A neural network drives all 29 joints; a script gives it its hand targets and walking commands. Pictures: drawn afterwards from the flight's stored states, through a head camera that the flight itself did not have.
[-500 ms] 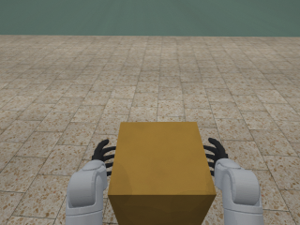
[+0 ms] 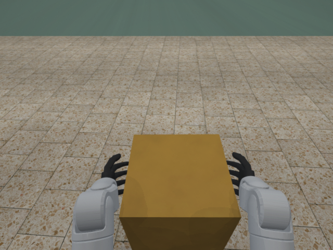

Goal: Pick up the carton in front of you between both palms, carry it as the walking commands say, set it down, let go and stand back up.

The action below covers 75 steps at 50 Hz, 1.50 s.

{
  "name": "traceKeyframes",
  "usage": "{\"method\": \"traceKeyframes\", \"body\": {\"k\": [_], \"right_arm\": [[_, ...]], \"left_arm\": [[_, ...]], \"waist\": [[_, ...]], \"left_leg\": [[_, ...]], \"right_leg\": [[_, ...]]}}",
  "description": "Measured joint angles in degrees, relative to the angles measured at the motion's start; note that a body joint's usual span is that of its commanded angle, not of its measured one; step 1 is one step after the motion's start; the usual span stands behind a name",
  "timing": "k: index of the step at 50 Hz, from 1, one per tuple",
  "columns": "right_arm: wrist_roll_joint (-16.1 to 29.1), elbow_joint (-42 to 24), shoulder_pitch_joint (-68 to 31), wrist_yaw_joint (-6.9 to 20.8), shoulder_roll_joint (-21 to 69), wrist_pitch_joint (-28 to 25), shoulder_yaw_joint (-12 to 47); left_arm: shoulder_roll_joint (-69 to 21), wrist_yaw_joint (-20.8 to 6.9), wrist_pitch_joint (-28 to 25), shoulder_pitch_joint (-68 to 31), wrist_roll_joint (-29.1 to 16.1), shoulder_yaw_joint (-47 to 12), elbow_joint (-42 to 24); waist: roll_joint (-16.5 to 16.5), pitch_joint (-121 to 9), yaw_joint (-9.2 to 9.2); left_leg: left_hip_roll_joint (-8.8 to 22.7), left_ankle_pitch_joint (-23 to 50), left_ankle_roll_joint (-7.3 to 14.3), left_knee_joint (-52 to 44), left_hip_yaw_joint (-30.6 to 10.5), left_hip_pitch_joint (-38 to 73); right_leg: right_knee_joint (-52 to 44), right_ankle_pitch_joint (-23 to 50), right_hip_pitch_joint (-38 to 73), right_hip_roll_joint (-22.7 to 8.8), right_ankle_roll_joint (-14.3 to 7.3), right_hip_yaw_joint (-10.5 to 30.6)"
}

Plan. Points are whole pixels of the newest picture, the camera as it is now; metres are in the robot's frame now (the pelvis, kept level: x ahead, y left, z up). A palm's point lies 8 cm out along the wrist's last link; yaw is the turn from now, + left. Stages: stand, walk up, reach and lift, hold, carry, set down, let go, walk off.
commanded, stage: carry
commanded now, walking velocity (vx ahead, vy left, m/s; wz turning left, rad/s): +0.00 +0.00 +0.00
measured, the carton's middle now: (176, 198) +0.27 +0.00 +0.02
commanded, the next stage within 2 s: hold in 1.24 s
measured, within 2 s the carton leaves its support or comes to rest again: neither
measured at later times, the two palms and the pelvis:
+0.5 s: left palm (108, 206) +0.23 +0.15 +0.06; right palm (245, 205) +0.23 -0.15 +0.06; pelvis -0.03 +0.00 +0.00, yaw +0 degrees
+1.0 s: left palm (110, 203) +0.25 +0.15 +0.04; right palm (239, 202) +0.25 -0.14 +0.04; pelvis -0.04 +0.01 +0.00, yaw +0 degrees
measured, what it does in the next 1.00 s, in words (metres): stands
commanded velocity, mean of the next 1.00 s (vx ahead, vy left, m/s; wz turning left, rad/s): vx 0.00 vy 0.00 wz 0.00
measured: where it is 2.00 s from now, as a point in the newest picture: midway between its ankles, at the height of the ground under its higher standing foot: outside the picture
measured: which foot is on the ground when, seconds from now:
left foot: down 0.00-1.00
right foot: down 0.00-1.00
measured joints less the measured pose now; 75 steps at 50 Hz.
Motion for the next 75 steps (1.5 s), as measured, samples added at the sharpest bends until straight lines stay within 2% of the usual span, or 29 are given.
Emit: {"method": "traceKeyframes", "body": {"k": [8, 15, 24, 36, 41, 49, 62, 65, 68, 70, 75], "right_arm": [[-0.61, 2.36, 1.19, 0.52, -0.14, -1.66, 0.43], [-1.52, 5.93, 2.27, 1.24, -0.26, -6.05, 0.8], [-3.12, 11.38, 2.82, 2.28, -0.3, -13.59, 0.85], [-7.0, 26.66, -1.94, 3.77, 0.32, -27.04, -3.06], [-7.51, 29.27, -3.74, 3.82, 0.67, -30.92, -4.64], [-5.8, 25.04, -2.18, 3.26, 0.38, -29.48, -3.17], [-5.73, 24.7, -1.48, 3.25, 0.25, -28.25, -2.72], [-6.01, 23.55, -1.12, 3.23, 0.23, -28.27, -2.51], [-6.4, 23.47, -0.55, 3.24, 0.11, -28.42, -2.24], [-6.76, 24.03, -0.86, 3.36, 0.17, -28.55, -2.74], [-8.94, 30.08, -6.2, 4.21, 1.19, -29.97, -7.1]], "left_arm": [[0.13, -0.49, -1.56, 1.13, 0.65, -0.42, 2.32], [0.24, -1.14, -5.93, 2.16, 1.66, -0.83, 5.89], [0.28, -2.27, -13.39, 2.75, 3.29, -0.83, 11.22], [-0.34, -3.8, -26.85, -2.12, 7.06, 3.16, 26.62], [-0.69, -3.93, -30.78, -3.92, 7.53, 4.87, 29.27], [-0.37, -3.33, -29.38, -2.27, 5.92, 3.27, 25.0], [-0.25, -3.29, -28.1, -1.58, 5.89, 2.76, 24.62], [-0.3, -3.72, -28.81, -1.65, 6.26, 2.58, 24.63], [-0.32, -4.02, -29.06, -1.76, 6.59, 2.5, 25.26], [-0.4, -4.04, -29.41, -2.33, 6.81, 2.62, 26.37], [-1.52, -5.0, -31.3, -7.66, 9.12, 7.31, 32.85]], "waist": [[-0.18, -0.32, 0.02], [-0.28, 0.29, 0.04], [-0.39, 0.52, 0.11], [-0.38, 1.56, 0.0], [-0.36, 2.38, -0.01], [-0.31, 2.4, -0.06], [-0.28, 2.19, -0.01], [0.36, 6.69, -0.28], [0.16, 9.07, -0.54], [0.19, 10.05, -0.56], [0.18, 11.78, -0.97]], "left_leg": [[-0.08, 1.5, 0.19, -0.83, 0.14, -0.52], [-0.18, 2.48, 0.4, -0.97, 0.21, -1.26], [-0.33, 3.29, 0.61, -1.01, 0.33, -2.15], [-0.47, 3.96, 0.86, -0.72, 0.47, -3.12], [-0.49, 4.1, 0.93, -0.55, 0.47, -3.58], [-0.49, 3.65, 1.0, -0.08, 0.42, -3.87], [-0.6, 3.29, 1.18, 0.1, 0.46, -3.51], [-1.62, 5.33, 1.38, -2.51, -2.66, 1.49], [-2.4, 5.53, 1.29, -5.04, -3.95, 5.1], [-2.86, 6.21, 1.25, -6.08, -4.95, 6.53], [-3.49, 6.29, 1.13, -4.74, -7.0, 6.63]], "right_leg": [[-1.41, 1.83, -0.28, 0.06, -0.16, 0.08], [-2.07, 3.11, -0.81, 0.01, -0.26, 0.16], [-2.46, 4.17, -1.58, -0.12, -0.28, 0.35], [-2.57, 5.13, -2.43, -0.28, -0.27, 0.61], [-2.56, 5.37, -2.82, -0.32, -0.26, 0.67], [-2.1, 4.97, -3.08, -0.43, -0.09, 0.69], [-2.02, 4.74, -2.69, -0.58, 0.24, 0.8], [-5.22, 5.97, 2.82, 1.43, -0.02, 4.04], [-8.11, 7.41, 6.9, 2.54, 0.52, 7.54], [-8.59, 6.89, 8.4, 2.59, 0.75, 8.07], [-7.08, 6.02, 9.04, 3.91, 1.03, 10.72]]}}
